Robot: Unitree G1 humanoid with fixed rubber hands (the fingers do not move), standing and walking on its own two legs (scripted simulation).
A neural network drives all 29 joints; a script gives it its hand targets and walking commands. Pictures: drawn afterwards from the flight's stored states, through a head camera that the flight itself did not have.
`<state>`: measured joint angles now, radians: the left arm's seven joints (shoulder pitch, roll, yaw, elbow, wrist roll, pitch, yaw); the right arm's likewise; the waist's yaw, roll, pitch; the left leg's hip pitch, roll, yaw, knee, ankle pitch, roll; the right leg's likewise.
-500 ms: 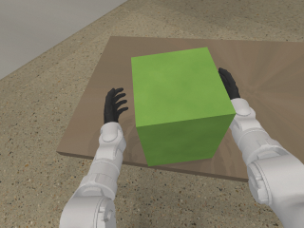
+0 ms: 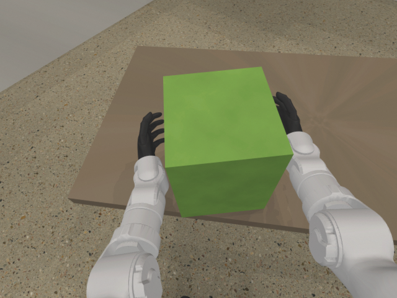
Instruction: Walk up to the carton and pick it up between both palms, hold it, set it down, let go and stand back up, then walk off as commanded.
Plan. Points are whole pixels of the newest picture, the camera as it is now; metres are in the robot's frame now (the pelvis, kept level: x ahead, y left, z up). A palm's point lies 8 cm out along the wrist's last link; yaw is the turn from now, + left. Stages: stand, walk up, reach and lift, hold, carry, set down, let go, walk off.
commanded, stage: reach and lift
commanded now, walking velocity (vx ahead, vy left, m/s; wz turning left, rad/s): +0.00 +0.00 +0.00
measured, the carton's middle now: (218, 148) +0.43 +0.05 +0.01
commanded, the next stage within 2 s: none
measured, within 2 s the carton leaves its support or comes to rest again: leaves its support in 1.98 s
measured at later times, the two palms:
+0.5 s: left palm (149, 154) +0.38 +0.19 +0.04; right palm (290, 133) +0.46 -0.09 +0.05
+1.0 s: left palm (149, 154) +0.38 +0.19 +0.04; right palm (289, 133) +0.46 -0.09 +0.05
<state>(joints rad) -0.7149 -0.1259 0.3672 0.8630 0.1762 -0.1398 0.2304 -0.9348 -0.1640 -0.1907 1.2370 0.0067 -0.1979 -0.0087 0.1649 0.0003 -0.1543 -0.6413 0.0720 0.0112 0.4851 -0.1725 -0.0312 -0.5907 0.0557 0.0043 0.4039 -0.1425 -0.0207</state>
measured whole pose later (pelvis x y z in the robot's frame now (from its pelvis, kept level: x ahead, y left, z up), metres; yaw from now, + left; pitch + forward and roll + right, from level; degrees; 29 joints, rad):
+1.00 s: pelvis +0.02 -0.01 +0.01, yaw +3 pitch +14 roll +0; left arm -0.63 -0.18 0.54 0.79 0.35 -0.21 0.11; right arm -0.82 -0.02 -0.47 1.16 -0.32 -0.36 0.00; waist 0.12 -0.02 -0.08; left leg -0.43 0.07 0.05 0.31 -0.12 -0.04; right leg -0.40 0.04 -0.04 0.30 -0.15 -0.04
